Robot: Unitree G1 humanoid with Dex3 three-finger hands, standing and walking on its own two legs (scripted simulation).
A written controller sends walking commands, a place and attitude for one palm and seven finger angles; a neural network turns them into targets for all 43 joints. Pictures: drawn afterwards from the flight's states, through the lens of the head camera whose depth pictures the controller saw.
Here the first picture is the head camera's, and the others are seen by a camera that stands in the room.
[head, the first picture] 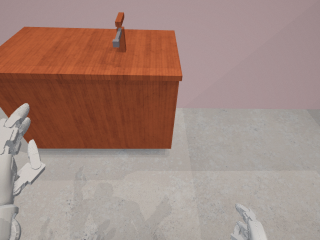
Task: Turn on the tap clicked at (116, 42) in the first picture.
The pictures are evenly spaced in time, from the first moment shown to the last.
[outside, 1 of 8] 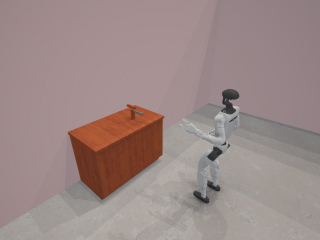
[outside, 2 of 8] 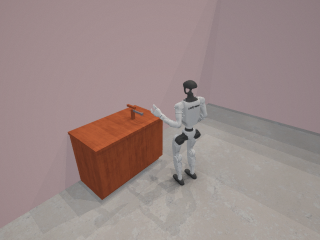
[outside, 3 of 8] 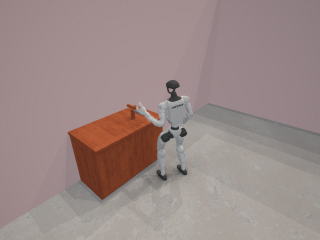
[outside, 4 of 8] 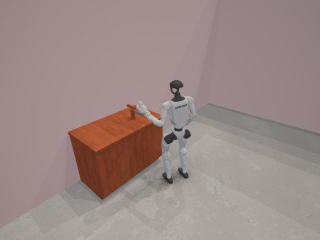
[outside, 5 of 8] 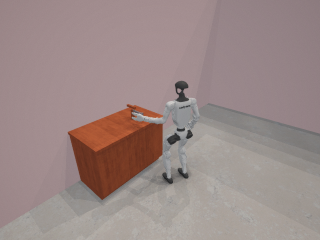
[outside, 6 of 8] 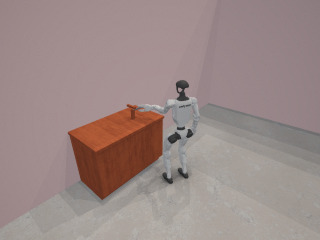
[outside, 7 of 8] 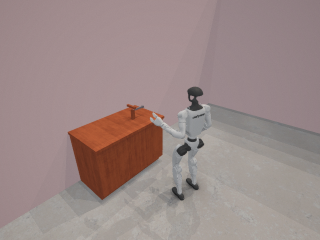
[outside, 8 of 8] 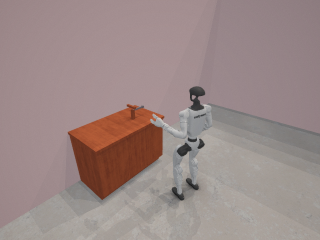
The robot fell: no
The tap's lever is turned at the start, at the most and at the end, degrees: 0 86 86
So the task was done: yes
